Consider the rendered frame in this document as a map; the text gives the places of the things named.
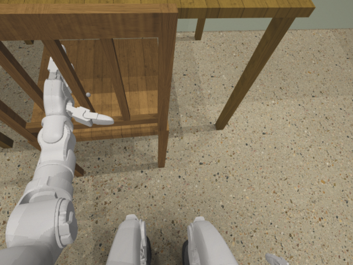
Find robot right shin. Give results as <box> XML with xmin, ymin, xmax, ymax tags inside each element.
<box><xmin>188</xmin><ymin>216</ymin><xmax>205</xmax><ymax>265</ymax></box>

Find robot right hand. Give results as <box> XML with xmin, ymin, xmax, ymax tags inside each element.
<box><xmin>265</xmin><ymin>253</ymin><xmax>289</xmax><ymax>265</ymax></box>

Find robot left upper arm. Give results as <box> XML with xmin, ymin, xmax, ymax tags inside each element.
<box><xmin>0</xmin><ymin>198</ymin><xmax>78</xmax><ymax>265</ymax></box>

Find robot left shin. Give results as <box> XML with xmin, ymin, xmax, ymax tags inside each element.
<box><xmin>126</xmin><ymin>214</ymin><xmax>147</xmax><ymax>265</ymax></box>

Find robot left hand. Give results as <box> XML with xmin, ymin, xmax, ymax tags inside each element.
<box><xmin>44</xmin><ymin>45</ymin><xmax>114</xmax><ymax>127</ymax></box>

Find table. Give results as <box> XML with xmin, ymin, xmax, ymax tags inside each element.
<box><xmin>0</xmin><ymin>0</ymin><xmax>315</xmax><ymax>149</ymax></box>

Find robot left forearm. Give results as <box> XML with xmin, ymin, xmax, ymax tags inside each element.
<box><xmin>6</xmin><ymin>115</ymin><xmax>76</xmax><ymax>248</ymax></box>

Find robot shin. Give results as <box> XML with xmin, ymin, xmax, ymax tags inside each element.
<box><xmin>188</xmin><ymin>216</ymin><xmax>205</xmax><ymax>265</ymax></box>
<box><xmin>126</xmin><ymin>214</ymin><xmax>147</xmax><ymax>265</ymax></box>

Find chair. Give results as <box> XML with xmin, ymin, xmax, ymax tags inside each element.
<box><xmin>0</xmin><ymin>3</ymin><xmax>178</xmax><ymax>177</ymax></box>

